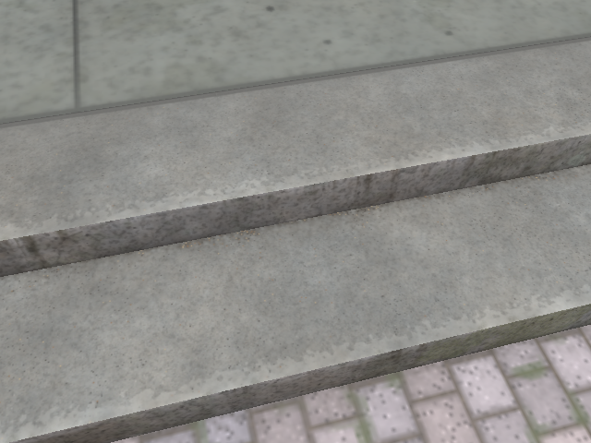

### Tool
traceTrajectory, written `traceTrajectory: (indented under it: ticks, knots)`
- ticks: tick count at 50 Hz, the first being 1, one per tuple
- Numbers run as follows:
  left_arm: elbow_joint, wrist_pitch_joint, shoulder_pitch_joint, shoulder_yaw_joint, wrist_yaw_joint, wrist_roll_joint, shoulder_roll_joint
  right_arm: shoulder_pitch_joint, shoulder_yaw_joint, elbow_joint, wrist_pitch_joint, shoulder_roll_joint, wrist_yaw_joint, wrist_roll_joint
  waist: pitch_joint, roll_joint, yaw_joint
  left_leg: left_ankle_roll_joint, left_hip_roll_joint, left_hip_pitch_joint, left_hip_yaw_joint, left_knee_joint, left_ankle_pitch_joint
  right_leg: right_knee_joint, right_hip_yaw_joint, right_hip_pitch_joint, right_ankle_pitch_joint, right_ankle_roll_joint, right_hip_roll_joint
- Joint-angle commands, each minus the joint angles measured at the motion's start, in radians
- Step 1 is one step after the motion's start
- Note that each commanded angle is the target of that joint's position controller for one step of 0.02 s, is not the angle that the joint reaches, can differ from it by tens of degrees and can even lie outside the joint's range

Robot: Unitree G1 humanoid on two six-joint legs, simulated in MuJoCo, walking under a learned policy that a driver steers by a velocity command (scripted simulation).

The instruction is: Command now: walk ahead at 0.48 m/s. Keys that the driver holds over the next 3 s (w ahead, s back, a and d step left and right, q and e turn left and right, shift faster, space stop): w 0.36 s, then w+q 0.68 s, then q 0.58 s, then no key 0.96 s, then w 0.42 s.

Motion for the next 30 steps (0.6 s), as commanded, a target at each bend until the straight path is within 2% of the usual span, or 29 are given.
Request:
traceTrajectory:
  ticks: [1, 2, 3, 5, 7, 10, 13, 16, 17, 18, 19, 20, 21, 22, 23, 24, 25, 26, 28, 30]
  knots:
    - [-0.062, -0.002, 0.021, 0.025, 0.012, 0.011, 0.078, 0.02, -0.012, -0.025, -0.023, -0.077, 0.005, -0.013, -0.089, 0.083, 0.01, 0.161, 0.272, 0.201, -0.346, -0.329, 0.022, 0.001, 0.052, -0.205, 0.098, -0.012, -0.114]
    - [-0.045, 0.028, 0.062, 0.001, -0.022, 0.108, 0.022, 0.117, -0.012, 0.032, -0.011, -0.08, -0.007, -0.035, -0.044, 0.012, 0.036, 0.148, 0.258, 0.091, -0.267, -0.325, 0.143, -0.046, -0.008, -0.135, 0.096, -0.004, -0.078]
    - [-0.054, 0.044, 0.055, -0.001, -0.035, 0.11, -0.005, 0.153, -0.015, 0.047, -0.008, -0.092, -0.011, -0.035, -0.029, 0.05, 0.04, 0.15, 0.24, 0.069, -0.212, -0.33, 0.187, -0.077, -0.027, -0.134, 0.112, 0.004, -0.077]
    - [-0.088, 0.056, -0.027, -0.005, -0.044, 0.088, 0.013, 0.171, -0.015, 0.053, -0.005, -0.097, -0.014, -0.029, -0.003, 0.093, 0.03, 0.153, 0.228, 0.068, -0.173, -0.36, 0.152, -0.178, -0.046, -0.189, 0.186, 0.022, -0.091]
    - [-0.125, 0.056, -0.132, -0.01, -0.043, 0.076, 0.031, 0.191, -0.013, 0.057, -0.003, -0.097, -0.013, -0.022, 0.014, 0.097, 0.005, 0.148, 0.221, 0.096, -0.167, -0.387, 0.102, -0.317, -0.06, -0.215, 0.26, 0.035, -0.096]
    - [-0.16, 0.049, -0.257, -0.019, -0.041, 0.065, 0.032, 0.238, -0.016, 0.071, -0.004, -0.115, -0.018, -0.017, 0.022, 0.079, -0.033, 0.135, 0.224, 0.172, -0.152, -0.393, 0.106, -0.49, -0.083, -0.198, 0.331, 0.044, -0.067]
    - [-0.186, 0.043, -0.33, -0.02, -0.037, 0.059, 0.04, 0.297, -0.013, 0.094, 0.001, -0.109, -0.025, -0.023, 0.018, 0.083, -0.06, 0.126, 0.244, 0.293, -0.147, -0.347, 0.184, -0.587, -0.095, -0.195, 0.315, 0.035, -0.042]
    - [-0.194, 0.03, -0.324, -0.015, -0.031, 0.062, 0.052, 0.298, -0.014, 0.101, 0.008, -0.118, -0.036, -0.031, 0.006, 0.101, -0.045, 0.104, 0.268, 0.373, -0.149, -0.254, 0.355, -0.656, -0.102, -0.136, 0.219, 0.0, -0.011]
    - [-0.18, 0.022, -0.274, -0.011, -0.027, 0.064, 0.057, 0.289, -0.015, 0.101, 0.011, -0.122, -0.037, -0.03, -0.017, 0.099, -0.022, 0.093, 0.262, 0.386, -0.142, -0.184, 0.455, -0.695, -0.117, -0.065, 0.191, -0.015, 0.014]
    - [-0.141, 0.01, -0.163, -0.005, -0.02, 0.069, 0.061, 0.276, -0.01, 0.099, 0.016, -0.112, -0.037, -0.025, -0.072, 0.071, 0.029, 0.073, 0.223, 0.376, -0.11, -0.041, 0.562, -0.784, -0.131, 0.079, 0.221, -0.036, 0.045]
    - [-0.097, -0.005, -0.008, 0.012, -0.009, 0.086, 0.109, 0.274, 0.003, 0.086, 0.015, -0.083, -0.039, -0.017, -0.168, 0.031, 0.084, 0.049, 0.177, 0.257, -0.09, 0.147, 0.464, -0.801, -0.048, 0.315, 0.252, -0.07, -0.032]
    - [-0.084, -0.008, 0.125, 0.043, 0.001, 0.103, 0.231, 0.318, 0.03, 0.042, 0.01, 0.005, -0.033, 0.016, -0.29, -0.168, 0.1, -0.002, 0.055, -0.074, -0.005, 0.473, 0.072, -0.832, 0.304, 0.629, 0.263, -0.173, -0.311]
    - [-0.063, 0.013, 0.13, 0.056, -0.007, 0.077, 0.234, 0.328, 0.012, 0.06, 0.017, -0.056, -0.045, 0.001, -0.3, -0.187, 0.089, 0.003, -0.016, -0.225, -0.044, 0.633, -0.38, -0.921, 0.493, 0.616, 0.258, -0.215, -0.393]
    - [-0.085, 0.021, 0.041, 0.039, -0.012, 0.063, 0.166, 0.296, -0.003, 0.069, 0.028, -0.093, -0.046, -0.018, -0.183, -0.068, 0.045, 0.02, 0.054, -0.249, -0.116, 0.686, -0.333, -0.933, 0.376, 0.496, 0.161, -0.187, -0.346]
    - [-0.102, 0.02, -0.036, 0.023, -0.016, 0.058, 0.1, 0.265, 0.0, 0.07, 0.03, -0.068, -0.039, -0.019, -0.106, -0.045, 0.026, 0.019, 0.088, -0.238, -0.118, 0.682, -0.262, -0.978, 0.275, 0.377, 0.149, -0.164, -0.304]
    - [-0.106, 0.016, -0.072, 0.011, -0.014, 0.057, 0.061, 0.242, 0.001, 0.07, 0.037, -0.05, -0.033, -0.019, -0.051, -0.04, 0.006, 0.016, 0.116, -0.211, -0.117, 0.642, -0.213, -1.024, 0.18, 0.288, 0.167, -0.126, -0.264]
    - [-0.095, 0.008, -0.079, 0.005, -0.009, 0.054, 0.044, 0.229, -0.001, 0.067, 0.047, -0.043, -0.027, -0.031, -0.02, -0.054, -0.011, 0.006, 0.127, -0.186, -0.114, 0.626, -0.175, -1.049, 0.113, 0.23, 0.229, -0.102, -0.232]
    - [-0.083, 0.0, -0.06, 0.005, -0.006, 0.059, 0.047, 0.24, 0.001, 0.073, 0.059, -0.026, -0.021, -0.039, -0.038, -0.063, -0.015, -0.002, 0.117, -0.174, -0.095, 0.679, -0.145, -1.046, 0.068, 0.231, 0.308, -0.097, -0.22]
    - [-0.063, -0.015, -0.03, 0.007, -0.003, 0.05, 0.055, 0.214, -0.003, 0.06, 0.07, -0.017, -0.012, -0.038, -0.046, -0.044, -0.029, -0.01, 0.122, -0.214, -0.095, 0.71, -0.092, -1.043, -0.012, 0.241, 0.427, -0.096, -0.214]
    - [-0.044, -0.021, 0.015, 0.009, -0.003, 0.051, 0.059, 0.156, -0.007, 0.039, 0.078, -0.01, -0.005, -0.041, -0.034, -0.036, -0.022, -0.021, 0.131, -0.315, -0.084, 0.779, -0.053, -1.032, -0.058, 0.274, 0.476, -0.102, -0.222]
Next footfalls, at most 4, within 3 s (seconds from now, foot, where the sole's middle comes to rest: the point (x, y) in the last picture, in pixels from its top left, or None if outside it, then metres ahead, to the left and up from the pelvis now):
0.38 right None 0.35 -0.12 -0.77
0.98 left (242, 320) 0.69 0.15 -0.64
1.56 right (233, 171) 1.03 0.19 -0.52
2.00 left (182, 279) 0.80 0.30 -0.64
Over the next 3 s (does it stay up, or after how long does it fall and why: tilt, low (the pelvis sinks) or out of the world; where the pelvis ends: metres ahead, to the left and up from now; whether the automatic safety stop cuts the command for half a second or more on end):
stays up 0.98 0.24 0.17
